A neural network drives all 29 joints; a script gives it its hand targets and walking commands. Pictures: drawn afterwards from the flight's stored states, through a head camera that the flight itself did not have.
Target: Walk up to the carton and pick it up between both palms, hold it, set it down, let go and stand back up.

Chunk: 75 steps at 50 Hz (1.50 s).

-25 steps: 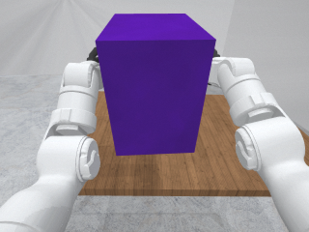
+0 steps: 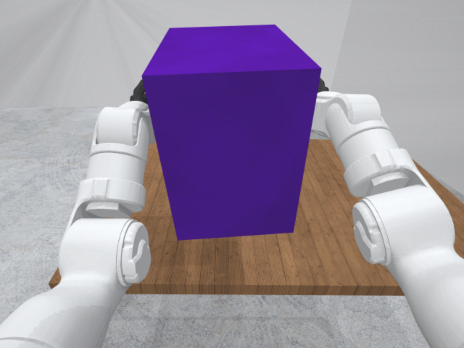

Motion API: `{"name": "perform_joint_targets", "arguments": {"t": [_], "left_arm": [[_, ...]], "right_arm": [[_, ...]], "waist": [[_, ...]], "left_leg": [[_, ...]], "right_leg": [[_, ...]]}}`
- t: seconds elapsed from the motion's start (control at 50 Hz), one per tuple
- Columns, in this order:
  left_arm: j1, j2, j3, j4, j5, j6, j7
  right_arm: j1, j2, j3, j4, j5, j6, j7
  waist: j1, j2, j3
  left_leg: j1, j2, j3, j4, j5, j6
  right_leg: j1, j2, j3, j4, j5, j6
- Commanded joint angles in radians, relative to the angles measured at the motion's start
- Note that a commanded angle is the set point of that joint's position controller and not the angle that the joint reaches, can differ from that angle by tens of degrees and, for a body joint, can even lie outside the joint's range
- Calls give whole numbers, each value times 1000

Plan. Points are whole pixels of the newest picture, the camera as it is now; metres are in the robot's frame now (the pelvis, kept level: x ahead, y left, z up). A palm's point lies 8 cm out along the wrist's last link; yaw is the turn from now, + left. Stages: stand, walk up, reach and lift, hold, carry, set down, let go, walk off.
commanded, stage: hold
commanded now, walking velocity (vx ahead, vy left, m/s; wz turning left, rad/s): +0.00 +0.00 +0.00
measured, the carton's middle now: (229, 126) +0.40 +0.01 +0.28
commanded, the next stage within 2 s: none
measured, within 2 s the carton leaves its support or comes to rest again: neither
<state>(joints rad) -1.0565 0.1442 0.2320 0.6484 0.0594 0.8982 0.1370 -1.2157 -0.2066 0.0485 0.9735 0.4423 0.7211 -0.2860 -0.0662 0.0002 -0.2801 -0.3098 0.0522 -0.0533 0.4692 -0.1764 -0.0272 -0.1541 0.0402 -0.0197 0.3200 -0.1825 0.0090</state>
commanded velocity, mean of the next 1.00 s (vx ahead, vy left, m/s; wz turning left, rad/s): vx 0.00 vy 0.00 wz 0.00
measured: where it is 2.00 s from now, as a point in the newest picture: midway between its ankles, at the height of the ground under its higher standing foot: outside the picture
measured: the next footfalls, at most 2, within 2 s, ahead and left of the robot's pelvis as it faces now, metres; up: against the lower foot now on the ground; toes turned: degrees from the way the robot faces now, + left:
none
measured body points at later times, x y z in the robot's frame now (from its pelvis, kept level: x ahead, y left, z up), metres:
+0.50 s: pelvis +0.00 +0.00 +0.00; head -0.11 +0.02 +0.44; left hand +0.39 +0.15 +0.30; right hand +0.38 -0.14 +0.32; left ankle +0.04 +0.13 -0.74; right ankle -0.01 -0.13 -0.74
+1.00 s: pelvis +0.00 +0.00 +0.00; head -0.11 +0.03 +0.44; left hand +0.38 +0.15 +0.31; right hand +0.37 -0.14 +0.33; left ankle +0.04 +0.13 -0.74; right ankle -0.01 -0.13 -0.74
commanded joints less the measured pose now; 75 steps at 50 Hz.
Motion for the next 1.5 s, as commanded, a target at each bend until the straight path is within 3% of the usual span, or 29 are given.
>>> {"name": "perform_joint_targets", "arguments": {"t": [0.0, 0.06, 0.08, 0.14, 0.18, 0.22, 0.36, 0.44, 0.48, 0.5, 0.54, 0.58, 0.6, 0.66, 0.76, 0.82, 0.84, 0.88, 0.9, 0.96, 1.02, 1.04, 1.06, 1.16, 1.18, 1.26, 1.32, 1.38, 1.48], "left_arm": [[-1063, -735, -311, -414, -205, -122, -116], [-973, -681, -232, -229, -154, -93, -121], [-987, -710, -275, -359, -176, -107, -113], [-1013, -737, -315, -410, -183, -103, -125], [-1006, -671, -222, -211, -146, -84, -133], [-985, -682, -250, -266, -165, -93, -132], [-1046, -741, -314, -399, -206, -98, -127], [-982, -674, -218, -193, -143, -81, -141], [-1009, -706, -272, -314, -171, -94, -138], [-985, -674, -232, -219, -157, -79, -142], [-1050, -710, -265, -305, -169, -95, -140], [-1088, -719, -296, -362, -190, -102, -133], [-1029, -688, -249, -255, -175, -87, -131], [-1012, -656, -222, -207, -161, -80, -138], [-1128, -700, -244, -276, -171, -111, -142], [-1079, -677, -207, -176, -162, -103, -128], [-1082, -685, -218, -226, -164, -107, -124], [-1072, -671, -177, -129, -144, -107, -133], [-1074, -648, -167, -137, -139, -112, -135], [-1096, -691, -241, -259, -176, -119, -128], [-1025, -687, -207, -169, -152, -99, -134], [-1062, -713, -252, -321, -168, -115, -131], [-1064, -698, -248, -257, -174, -103, -133], [-1020, -685, -217, -175, -155, -94, -136], [-1086, -736, -278, -311, -176, -114, -134], [-1071, -702, -230, -178, -167, -111, -127], [-1093, -749, -289, -239, -194, -124, -113], [-1129, -707, -252, -226, -200, -121, -112], [-1128, -734, -280, -247, -211, -124, -108]], "right_arm": [[-963, 714, 123, -520, 238, -58, 137], [-927, 686, 103, -436, 203, -36, 137], [-949, 697, 140, -526, 240, -57, 140], [-936, 723, 151, -528, 242, -50, 138], [-949, 697, 80, -419, 196, -26, 136], [-973, 733, 131, -496, 228, -41, 137], [-966, 723, 112, -530, 219, -39, 130], [-964, 709, 98, -432, 199, -19, 134], [-981, 750, 150, -510, 228, -33, 134], [-963, 719, 119, -452, 209, -20, 128], [-986, 709, 107, -471, 211, -30, 132], [-991, 715, 89, -491, 218, -32, 138], [-975, 712, 87, -463, 211, -19, 138], [-943, 689, 88, -403, 208, -11, 131], [-1021, 708, 51, -400, 190, -27, 153], [-1043, 719, 73, -432, 193, -30, 153], [-1017, 716, 77, -427, 194, -31, 151], [-1019, 699, 35, -336, 165, -25, 152], [-1009, 692, 35, -367, 157, -31, 153], [-998, 719, 66, -427, 201, -36, 150], [-1001, 679, 57, -415, 183, -32, 138], [-1010, 702, 92, -495, 215, -50, 138], [-981, 691, 68, -447, 209, -36, 136], [-994, 669, 65, -411, 192, -36, 139], [-1022, 687, 74, -473, 205, -52, 144], [-1023, 692, 53, -368, 176, -44, 158], [-1046, 683, 48, -408, 182, -65, 173], [-1026, 699, 56, -392, 186, -45, 166], [-1005, 689, 50, -344, 181, -48, 180]], "waist": [[-3, 129, -467], [-8, 72, -289], [6, 102, -402], [-7, 123, -404], [-13, 61, -218], [5, 66, -319], [-16, 110, -427], [-4, 60, -243], [5, 78, -377], [-13, 56, -302], [3, 94, -348], [-16, 113, -398], [-14, 77, -354], [-26, 69, -296], [-8, 116, -342], [7, 41, -339], [12, 59, -350], [17, 75, -263], [3, 42, -278], [-4, 96, -424], [-5, 95, -310], [7, 108, -424], [-23, 110, -375], [-21, 89, -284], [-17, 124, -370], [-12, 89, -284], [-10, 143, -370], [-14, 71, -356], [-21, 140, -393]], "left_leg": [[389, -71, -27, -6, 364, -58], [322, -77, -22, -28, 272, -43], [371, -71, -25, -13, 359, -44], [384, -70, -25, -7, 397, -66], [290, -65, -19, -47, 211, -34], [327, -64, -18, -36, 257, -35], [376, -74, -32, -3, 358, -61], [296, -70, -16, -47, 212, -31], [347, -69, -12, -23, 315, -46], [306, -73, -17, -27, 274, -38], [341, -69, -13, -26, 277, -46], [344, -70, -26, -21, 285, -57], [330, -72, -19, -22, 256, -50], [317, -66, -21, -32, 246, -37], [302, -64, -19, -35, 183, -47], [307, -69, -26, -26, 197, -36], [326, -74, -21, -19, 218, -39], [275, -67, -23, -51, 130, -24], [277, -67, -23, -54, 122, -24], [345, -74, -21, -15, 270, -47], [314, -73, -20, -34, 228, -36], [367, -64, -20, -18, 308, -53], [351, -66, -21, -17, 293, -64], [308, -70, -24, -35, 206, -46], [345, -62, -34, -33, 251, -58], [284, -54, -38, -58, 144, -46], [320, -49, -53, -46, 150, -56], [301, -66, -32, -25, 177, -50], [310, -56, -54, -39, 180, -46]], "right_leg": [[1, 64, 50, -47, 234, 62], [-47, 49, 63, -76, 173, 72], [-25, 57, 53, -52, 243, 66], [-6, 64, 43, -54, 254, 67], [-74, 45, 52, -83, 113, 77], [-42, 44, 62, -62, 172, 67], [-17, 65, 47, -45, 244, 65], [-69, 45, 64, -72, 125, 72], [-11, 55, 60, -51, 227, 67], [-36, 49, 63, -59, 207, 72], [-51, 47, 61, -53, 174, 64], [-40, 54, 50, -45, 187, 64], [-45, 53, 59, -53, 179, 69], [-55, 48, 66, -54, 185, 73], [-68, 48, 51, -50, 99, 53], [-76, 52, 62, -52, 111, 59], [-81, 46, 77, -49, 127, 61], [-109, 42, 69, -66, 36, 50], [-103, 35, 73, -67, 36, 55], [-53, 47, 71, -40, 179, 61], [-72, 45, 68, -64, 142, 62], [-8, 57, 63, -43, 207, 60], [-33, 58, 57, -52, 202, 62], [-82, 49, 60, -65, 104, 60], [-50, 55, 53, -51, 138, 55], [-87, 47, 60, -53, 57, 49], [-99, 49, 58, -42, 60, 42], [-77, 51, 58, -56, 84, 48], [-75, 49, 59, -47, 102, 41]]}}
